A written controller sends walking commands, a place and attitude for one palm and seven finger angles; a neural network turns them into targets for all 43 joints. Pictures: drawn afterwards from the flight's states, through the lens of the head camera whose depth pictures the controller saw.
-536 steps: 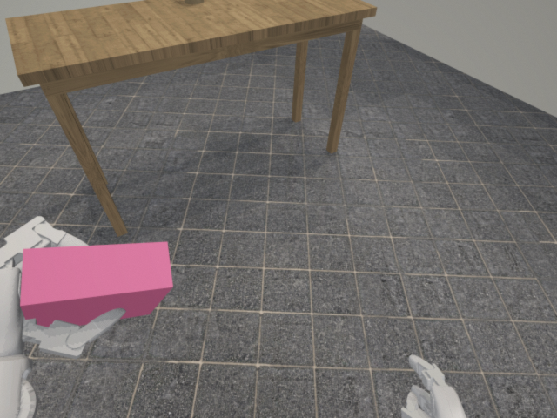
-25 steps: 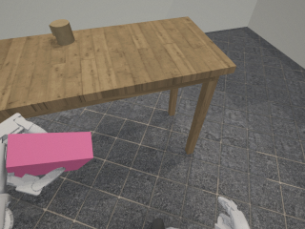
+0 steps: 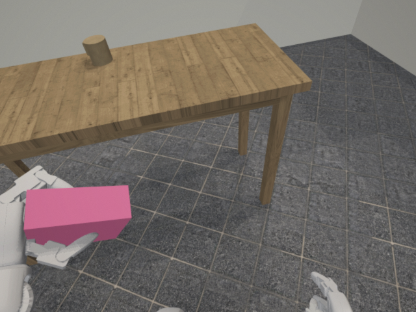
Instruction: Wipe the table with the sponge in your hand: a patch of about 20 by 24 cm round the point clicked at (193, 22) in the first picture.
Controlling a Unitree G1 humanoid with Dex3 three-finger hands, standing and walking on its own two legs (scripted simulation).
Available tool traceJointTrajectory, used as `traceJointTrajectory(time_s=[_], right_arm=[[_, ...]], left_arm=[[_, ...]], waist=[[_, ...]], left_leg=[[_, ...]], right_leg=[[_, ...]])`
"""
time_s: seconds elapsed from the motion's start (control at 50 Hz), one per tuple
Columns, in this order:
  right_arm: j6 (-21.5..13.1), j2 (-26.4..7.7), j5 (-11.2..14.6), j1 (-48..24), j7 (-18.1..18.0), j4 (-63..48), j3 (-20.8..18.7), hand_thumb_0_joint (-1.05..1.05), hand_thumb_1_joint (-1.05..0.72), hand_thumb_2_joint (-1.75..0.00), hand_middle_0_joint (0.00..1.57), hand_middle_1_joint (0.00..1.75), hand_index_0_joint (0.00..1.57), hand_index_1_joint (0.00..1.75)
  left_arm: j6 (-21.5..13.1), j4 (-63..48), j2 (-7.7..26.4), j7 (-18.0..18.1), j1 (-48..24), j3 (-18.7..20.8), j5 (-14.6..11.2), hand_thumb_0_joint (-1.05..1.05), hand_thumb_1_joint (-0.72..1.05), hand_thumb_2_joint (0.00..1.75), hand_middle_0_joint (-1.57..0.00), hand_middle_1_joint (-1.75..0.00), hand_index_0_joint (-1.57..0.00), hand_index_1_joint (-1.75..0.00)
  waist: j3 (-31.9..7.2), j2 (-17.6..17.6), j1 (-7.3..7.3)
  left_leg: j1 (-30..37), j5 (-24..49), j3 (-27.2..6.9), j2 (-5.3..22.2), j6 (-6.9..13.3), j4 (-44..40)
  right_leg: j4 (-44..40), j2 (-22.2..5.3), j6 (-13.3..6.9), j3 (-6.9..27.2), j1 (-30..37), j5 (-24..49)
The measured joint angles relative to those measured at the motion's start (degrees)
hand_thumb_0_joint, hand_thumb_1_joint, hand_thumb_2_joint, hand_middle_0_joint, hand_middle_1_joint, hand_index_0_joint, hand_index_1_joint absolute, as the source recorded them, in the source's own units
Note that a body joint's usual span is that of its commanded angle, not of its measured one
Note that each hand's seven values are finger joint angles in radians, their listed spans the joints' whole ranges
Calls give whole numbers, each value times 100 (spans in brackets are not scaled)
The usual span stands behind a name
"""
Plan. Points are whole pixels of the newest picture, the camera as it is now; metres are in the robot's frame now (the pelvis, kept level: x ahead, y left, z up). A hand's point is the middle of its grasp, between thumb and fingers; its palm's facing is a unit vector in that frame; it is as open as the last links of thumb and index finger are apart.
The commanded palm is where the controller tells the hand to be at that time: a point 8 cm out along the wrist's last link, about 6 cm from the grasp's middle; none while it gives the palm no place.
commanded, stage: come to a stop and stand still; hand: left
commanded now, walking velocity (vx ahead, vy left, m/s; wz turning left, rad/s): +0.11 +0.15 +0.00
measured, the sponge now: (94, 216) +0.23 +0.19 +0.13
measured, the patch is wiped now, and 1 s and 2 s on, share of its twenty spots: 0.00 0.00 0.00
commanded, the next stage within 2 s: look again from close up in 1.60 s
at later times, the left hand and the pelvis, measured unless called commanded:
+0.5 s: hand (46, 233) +0.20 +0.24 +0.15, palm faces +0.39 -0.78 -0.49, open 9.6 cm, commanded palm +0.15 +0.28 +0.17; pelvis -0.01 -0.01 -0.01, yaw +1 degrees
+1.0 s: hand (18, 223) +0.21 +0.28 +0.16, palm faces +0.37 -0.82 -0.44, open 9.6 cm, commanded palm +0.16 +0.32 +0.17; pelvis +0.00 +0.04 +0.00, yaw -1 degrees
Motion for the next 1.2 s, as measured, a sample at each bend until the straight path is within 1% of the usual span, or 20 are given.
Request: traceJointTrajectory(time_s=[0.06, 0.14, 0.24, 0.3, 0.32, 0.34, 0.38, 0.44, 0.48, 0.52, 0.56, 0.62, 0.64, 0.68, 0.72, 0.84, 0.92, 1.0, 1.08, 1.2], right_arm=[[21, -11, 3, -40, -4, -153, -46, 1, -90, -90, 20, 30, 20, 30], [71, -77, 11, -28, -7, -220, -123, 1, -90, -90, 20, 30, 20, 30], [158, -204, 10, 52, 27, -313, -178, 1, -90, -90, 20, 30, 20, 30], [189, -267, 28, 109, 53, -445, -190, 1, -90, -90, 20, 30, 20, 30], [195, -244, 23, 103, 51, -472, -194, 1, -90, -90, 20, 30, 20, 30], [195, -218, 25, 106, 53, -506, -185, 1, -90, -90, 20, 30, 20, 30], [161, -132, 28, 135, 53, -538, -140, 1, -90, -90, 19, 30, 20, 30], [86, -12, -8, 214, 32, -578, -57, 1, -90, -90, 20, 30, 20, 30], [31, 25, -1, 224, 7, -560, -11, 1, -90, -90, 20, 30, 20, 30], [10, 46, 20, 190, 13, -491, 23, 1, -90, -90, 20, 30, 20, 30], [45, 81, 41, 94, 44, -360, 39, 1, -90, -90, 20, 30, 20, 30], [127, 154, 44, -38, 85, -194, 108, 1, -90, -90, 20, 30, 20, 30], [147, 187, 35, -55, 85, -174, 143, 1, -90, -90, 20, 30, 20, 30], [174, 230, -4, -50, 66, -209, 208, 1, -90, -90, 20, 30, 20, 30], [179, 201, -49, -36, 42, -287, 237, 1, -90, -90, 20, 30, 20, 30], [212, 62, -82, -28, -2, -400, 163, 1, -90, -90, 20, 30, 20, 30], [207, -67, -65, 57, -45, -517, 105, 1, -90, -90, 20, 30, 20, 30], [214, -23, 22, 117, -74, -447, 112, 1, -90, -90, 20, 30, 20, 30], [132, 12, 19, 212, -89, -448, 172, 1, -90, -90, 20, 30, 20, 30], [-21, 118, -28, 228, -65, -359, 258, 1, -90, -90, 20, 30, 20, 30]], left_arm=[[-144, -105, 230, -13, 233, 67, -21, -1, -44, 100, -80, -134, -80, -134], [-153, -196, 420, 42, 467, 257, -44, -1, -44, 100, -80, -134, -80, -134], [-10, -360, 333, 147, 459, 271, -34, -1, -44, 100, -80, -134, -80, -134], [74, -534, 239, 181, 390, 127, -20, -1, -44, 100, -80, -134, -80, -134], [82, -585, 246, 184, 339, 88, -6, -1, -44, 100, -80, -134, -80, -134], [89, -633, 263, 185, 292, 57, 14, -1, -44, 100, -80, -134, -80, -134], [92, -694, 339, 174, 271, 56, 41, -1, -44, 100, -80, -134, -80, -134], [141, -766, 451, 148, 419, 189, 72, -1, -44, 100, -80, -134, -80, -134], [154, -732, 458, 146, 448, 260, 64, -1, -44, 100, -80, -134, -80, -134], [143, -642, 425, 137, 364, 301, 43, -1, -44, 100, -80, -134, -80, -134], [106, -482, 353, 127, 193, 300, 20, -1, -44, 100, -80, -134, -80, -134], [82, -276, 215, 122, 46, 264, -6, -1, -44, 100, -80, -134, -80, -134], [85, -255, 197, 126, 60, 252, -3, -1, -44, 100, -80, -134, -80, -134], [108, -293, 192, 135, 133, 205, 20, -1, -44, 100, -80, -134, -80, -134], [127, -400, 179, 141, 216, 110, 44, -1, -44, 100, -80, -134, -80, -134], [122, -796, 332, 163, 443, 25, 41, -1, -44, 100, -80, -134, -80, -134], [129, -908, 451, 202, 442, 149, -13, -1, -44, 100, -80, -134, -80, -134], [170, -689, 451, 186, 405, 247, -47, -1, -44, 100, -80, -134, -80, -134], [262, -396, 303, 177, 331, 224, -14, -1, -44, 100, -80, -134, -80, -134], [305, -334, 139, 150, 97, 58, 24, -1, -44, 100, -80, -134, -80, -134]], waist=[[-28, -59, -110], [-78, -169, -95], [-81, -272, 10], [-61, -160, 14], [-14, -173, 11], [43, -200, 13], [87, -300, 33], [-11, -309, 47], [-37, -172, 40], [-68, -36, 47], [-45, 27, 76], [35, -51, 119], [46, -125, 112], [52, -288, 97], [61, -346, 70], [15, -334, 42], [-46, -140, -16], [-149, -181, 66], [-263, -139, 67], [-181, -182, 104]], left_leg=[[201, -80, 44, -12, 17, -555], [743, -483, 254, -76, 103, -1755], [1356, -603, 486, -215, 278, -3004], [1675, -500, 397, -135, 431, -3685], [1668, -155, 358, -102, 432, -3738], [1637, 201, 346, -77, 406, -3680], [1593, 242, 358, -99, 300, -3418], [1548, -88, 397, -124, 213, -3093], [1476, -266, 364, -78, 199, -2835], [1335, -435, 317, -29, 180, -2575], [1080, -759, 178, -24, 172, -2036], [751, -790, 26, -56, 146, -1285], [707, -759, 36, -58, 142, -1236], [703, -734, 82, -52, 155, -1396], [753, -706, 91, -5, 170, -1707], [936, -423, 91, 51, 176, -2453], [1294, 280, 26, 176, 144, -3316], [1373, 187, 174, 107, 99, -3194], [1353, 61, 231, 45, 206, -3092], [1347, -14, 274, -61, 326, -3013]], right_leg=[[-396, 8, 88, 6, 35, 233], [-849, 47, 109, 56, 104, 510], [-1057, 129, -12, 10, 99, 673], [-890, 301, 97, -137, -11, 592], [-705, 317, 194, -172, -87, 490], [-462, 319, 345, -175, -168, 340], [56, 254, 569, -157, -320, -17], [461, 176, 539, -187, -426, -188], [522, 219, 268, -242, -407, -194], [503, 275, -149, -296, -415, -209], [397, 297, -328, -322, -395, -144], [20, 267, 13, -232, -239, 45], [-127, 243, 33, -192, -177, 127], [-318, 177, -157, -118, -108, 261], [-394, 135, -241, -87, -85, 315], [-561, 110, -98, -20, -49, 417], [-277, 192, 11, -92, -128, 264], [-97, 115, 229, 58, -107, 134], [-2, 55, 297, 118, -136, 80], [148, -50, 383, 169, -178, -10]])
